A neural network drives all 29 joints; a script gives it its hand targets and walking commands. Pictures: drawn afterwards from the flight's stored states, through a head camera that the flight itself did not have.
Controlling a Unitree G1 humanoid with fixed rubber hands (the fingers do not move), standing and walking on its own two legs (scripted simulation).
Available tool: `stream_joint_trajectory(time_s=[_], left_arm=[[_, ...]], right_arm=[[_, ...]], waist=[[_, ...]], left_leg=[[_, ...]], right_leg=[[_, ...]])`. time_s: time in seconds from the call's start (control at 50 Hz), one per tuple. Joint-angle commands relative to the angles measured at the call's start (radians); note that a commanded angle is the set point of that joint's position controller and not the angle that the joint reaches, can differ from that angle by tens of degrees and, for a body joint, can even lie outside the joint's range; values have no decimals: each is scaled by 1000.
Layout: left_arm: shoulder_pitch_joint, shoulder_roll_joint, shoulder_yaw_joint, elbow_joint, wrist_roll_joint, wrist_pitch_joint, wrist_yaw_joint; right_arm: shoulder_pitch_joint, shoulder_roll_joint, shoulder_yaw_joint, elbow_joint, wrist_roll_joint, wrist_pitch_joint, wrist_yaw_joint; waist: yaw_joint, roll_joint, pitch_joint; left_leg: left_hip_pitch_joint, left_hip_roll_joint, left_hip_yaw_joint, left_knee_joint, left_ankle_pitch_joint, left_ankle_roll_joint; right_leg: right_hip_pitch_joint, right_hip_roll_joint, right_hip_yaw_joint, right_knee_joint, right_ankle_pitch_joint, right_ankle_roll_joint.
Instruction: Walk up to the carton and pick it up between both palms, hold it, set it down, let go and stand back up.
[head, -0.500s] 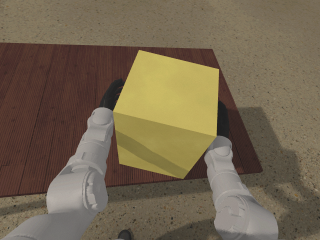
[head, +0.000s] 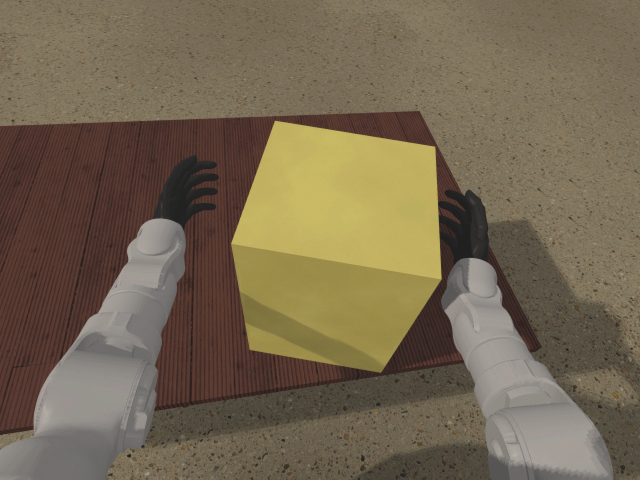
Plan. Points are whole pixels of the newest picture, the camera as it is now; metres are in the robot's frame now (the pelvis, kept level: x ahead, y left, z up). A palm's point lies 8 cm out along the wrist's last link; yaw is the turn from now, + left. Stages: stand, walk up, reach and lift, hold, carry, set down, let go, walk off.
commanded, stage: set down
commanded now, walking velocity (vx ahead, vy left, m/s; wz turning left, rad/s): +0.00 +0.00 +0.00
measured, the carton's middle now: (333, 258) +0.40 -0.02 +0.01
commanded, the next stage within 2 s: none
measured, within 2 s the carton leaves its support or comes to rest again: neither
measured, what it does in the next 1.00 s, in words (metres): stands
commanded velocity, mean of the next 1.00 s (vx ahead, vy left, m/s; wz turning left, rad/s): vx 0.00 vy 0.00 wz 0.00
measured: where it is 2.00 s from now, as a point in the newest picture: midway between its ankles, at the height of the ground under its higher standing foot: outside the picture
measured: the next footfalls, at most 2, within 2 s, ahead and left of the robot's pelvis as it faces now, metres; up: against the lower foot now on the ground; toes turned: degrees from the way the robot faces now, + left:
none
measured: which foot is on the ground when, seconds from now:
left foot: down 0.00-1.00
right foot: down 0.00-1.00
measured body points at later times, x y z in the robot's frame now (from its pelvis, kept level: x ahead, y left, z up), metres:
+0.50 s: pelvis -0.03 -0.02 +0.01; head +0.00 +0.01 +0.45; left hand +0.44 +0.16 +0.15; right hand +0.39 -0.19 +0.14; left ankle +0.04 +0.08 -0.73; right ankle -0.03 -0.15 -0.73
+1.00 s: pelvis -0.03 -0.01 +0.01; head -0.03 +0.03 +0.46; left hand +0.43 +0.18 +0.18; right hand +0.37 -0.19 +0.17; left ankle +0.04 +0.08 -0.73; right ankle -0.03 -0.15 -0.73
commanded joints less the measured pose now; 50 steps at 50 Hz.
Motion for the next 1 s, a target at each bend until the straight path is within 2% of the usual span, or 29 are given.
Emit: stream_joint_trajectory(time_s=[0.0, 0.12, 0.18, 0.24, 0.32, 0.42, 0.52, 0.68, 0.78, 0.84, 0.9, 0.92, 0.94, 0.98], left_arm=[[-567, 96, -45, -342, -59, 93, -23], [-610, 130, -17, -296, -41, 228, -8], [-645, 152, -2, -257, -31, 262, 3], [-686, 180, 15, -250, -30, 281, 13], [-740, 219, 35, -275, -36, 303, 20], [-787, 253, 37, -328, -62, 340, 17], [-809, 280, 28, -371, -90, 394, 5], [-828, 304, 14, -386, -111, 492, -16], [-750, 287, 27, -368, -79, 533, -39], [-667, 268, 49, -391, -50, 547, -53], [-562, 244, 80, -448, -17, 554, -64], [-605, 246, 64, -485, -32, 555, -61], [-539, 225, 72, -521, -33, 554, -55], [-530, 231, 88, -601, -31, 551, -42]], right_arm=[[-469, -151, 5, -296, 55, 130, 3], [-527, -170, -34, -290, 45, 264, 7], [-564, -164, -43, -295, 22, 303, -6], [-601, -155, -43, -326, 12, 328, -25], [-645, -148, -41, -397, 11, 355, -51], [-681, -149, -49, -479, 13, 396, -76], [-700, -159, -55, -520, 31, 447, -87], [-727, -192, -60, -502, 76, 536, -77], [-663, -192, -33, -456, 109, 568, -69], [-585, -179, -19, -465, 118, 573, -70], [-481, -154, -14, -512, 109, 563, -73], [-536, -164, -72, -564, 84, 551, -76], [-474, -146, -61, -608, 73, 540, -72], [-447, -130, -85, -691, 42, 520, -69]], waist=[[-47, 163, -563], [-24, 147, -463], [-12, 121, -445], [-3, 99, -462], [-5, 83, -517], [-23, 83, -577], [-46, 95, -590], [-66, 121, -519], [-53, 127, -427], [-40, 123, -369], [-19, 116, -315], [-50, 99, -318], [-28, 88, -309], [-24, 90, -337]], left_leg=[[767, 38, -53, -22, 446, -124], [725, 37, -53, -84, 228, -89], [695, 29, -48, -95, 178, -68], [680, 17, -41, -90, 186, -56], [666, -2, -30, -79, 211, -48], [660, -15, -24, -72, 231, -47], [678, -15, -26, -71, 248, -51], [707, -3, -33, -91, 242, -62], [731, 4, -34, -110, 255, -66], [748, 5, -30, -119, 265, -70], [763, 5, -24, -126, 272, -73], [741, 4, -29, -134, 218, -68], [747, 7, -27, -140, 191, -62], [745, 8, -21, -137, 166, -63]], right_leg=[[-146, 41, -68, -89, 205, -39], [-131, 29, -77, -101, 103, -39], [-104, 25, -75, -98, 102, -33], [-60, 23, -70, -91, 138, -24], [16, 20, -59, -74, 248, -7], [74, 14, -50, -62, 353, 6], [91, 10, -50, -66, 395, 10], [87, 10, -57, -92, 356, -5], [105, 13, -60, -115, 327, -11], [118, 19, -62, -129, 304, -14], [131, 27, -66, -140, 277, -18], [93, 31, -74, -137, 225, -17], [97, 31, -76, -131, 203, -19], [88, 31, -80, -124, 191, -19]])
